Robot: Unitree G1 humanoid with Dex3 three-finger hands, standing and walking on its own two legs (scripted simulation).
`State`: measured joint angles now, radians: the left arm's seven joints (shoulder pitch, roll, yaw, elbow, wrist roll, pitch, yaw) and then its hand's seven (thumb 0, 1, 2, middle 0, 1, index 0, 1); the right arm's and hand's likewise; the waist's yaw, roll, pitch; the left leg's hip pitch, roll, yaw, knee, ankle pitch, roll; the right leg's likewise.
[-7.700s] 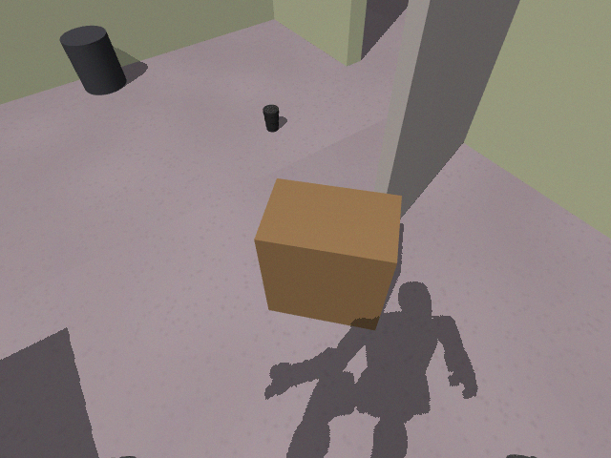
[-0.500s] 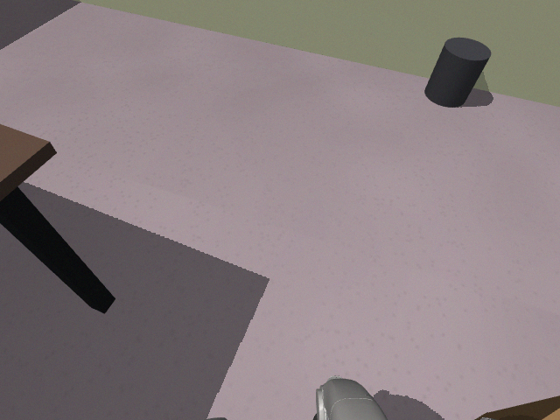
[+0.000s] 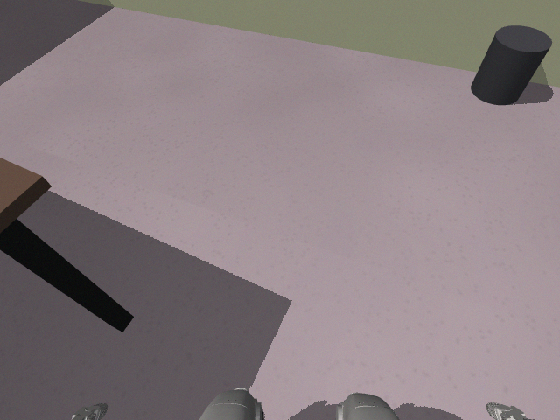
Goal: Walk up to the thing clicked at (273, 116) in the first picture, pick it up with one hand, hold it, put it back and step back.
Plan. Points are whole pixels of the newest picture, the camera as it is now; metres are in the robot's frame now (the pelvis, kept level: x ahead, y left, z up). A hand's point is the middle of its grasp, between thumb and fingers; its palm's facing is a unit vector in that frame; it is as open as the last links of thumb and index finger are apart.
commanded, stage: walk up
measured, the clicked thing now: out of the picture +0.57 -1.30 -0.69
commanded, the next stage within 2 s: stand in 0.64 s
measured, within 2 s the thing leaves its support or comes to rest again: neither
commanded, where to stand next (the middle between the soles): +0.09 +0.01 m, yaw +0 degrees
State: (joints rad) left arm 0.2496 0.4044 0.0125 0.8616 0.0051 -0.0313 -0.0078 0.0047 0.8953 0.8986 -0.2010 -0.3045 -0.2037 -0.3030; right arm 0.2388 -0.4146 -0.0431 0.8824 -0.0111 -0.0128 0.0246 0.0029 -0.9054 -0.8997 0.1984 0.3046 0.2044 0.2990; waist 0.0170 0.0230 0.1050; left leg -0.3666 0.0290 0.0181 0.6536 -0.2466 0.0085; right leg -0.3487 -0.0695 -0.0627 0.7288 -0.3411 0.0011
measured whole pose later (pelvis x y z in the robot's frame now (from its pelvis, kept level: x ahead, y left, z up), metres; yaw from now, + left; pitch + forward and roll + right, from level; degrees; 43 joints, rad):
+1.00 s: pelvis +0.03 +0.01 +0.03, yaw +1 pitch -2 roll +0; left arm 0.11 0.35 0.00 1.17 0.02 -0.01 -0.01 0.00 0.90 0.90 -0.20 -0.30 -0.20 -0.30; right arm 0.10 -0.36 0.00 1.17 -0.01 0.00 0.02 0.00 -0.90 -0.90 0.20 0.30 0.20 0.30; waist -0.01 0.00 0.04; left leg -0.17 0.02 0.01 0.33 -0.13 -0.02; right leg -0.12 -0.05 -0.05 0.34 -0.19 0.02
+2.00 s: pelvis +0.05 +0.00 +0.03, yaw +0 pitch -2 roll +0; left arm 0.10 0.34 0.01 1.14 0.01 0.00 -0.01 0.00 0.90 0.90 -0.20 -0.30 -0.20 -0.30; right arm 0.09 -0.35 0.01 1.15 -0.01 0.00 0.01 0.00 -0.90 -0.90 0.20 0.30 0.20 0.30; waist 0.00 0.01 0.05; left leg -0.13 0.03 0.01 0.31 -0.15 -0.03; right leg -0.07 -0.03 -0.05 0.30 -0.19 0.02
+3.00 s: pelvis +0.06 +0.01 +0.03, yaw +0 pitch -1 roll +0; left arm 0.12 0.35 0.00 1.13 0.01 -0.01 -0.01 0.00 0.90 0.90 -0.20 -0.30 -0.20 -0.30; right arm 0.09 -0.35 0.01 1.14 -0.01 -0.01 0.01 0.00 -0.90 -0.90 0.20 0.30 0.20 0.30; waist 0.00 0.00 0.05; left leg -0.13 0.02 0.02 0.31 -0.16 -0.02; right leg -0.07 -0.04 -0.05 0.30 -0.21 0.03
